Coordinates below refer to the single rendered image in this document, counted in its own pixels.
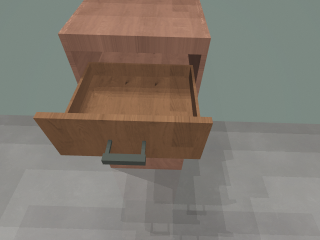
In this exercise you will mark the cabinet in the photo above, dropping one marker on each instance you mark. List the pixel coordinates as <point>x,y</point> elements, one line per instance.
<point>171,32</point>

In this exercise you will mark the drawer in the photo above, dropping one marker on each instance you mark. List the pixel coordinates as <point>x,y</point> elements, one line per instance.
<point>129,103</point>

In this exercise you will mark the handle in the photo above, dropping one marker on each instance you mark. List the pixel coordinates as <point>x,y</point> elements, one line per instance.
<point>123,159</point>

